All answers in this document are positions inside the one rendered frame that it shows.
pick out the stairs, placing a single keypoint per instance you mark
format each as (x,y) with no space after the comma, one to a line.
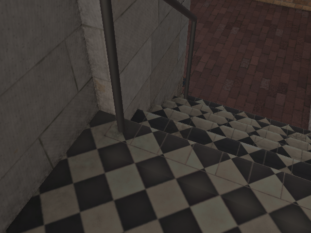
(263,140)

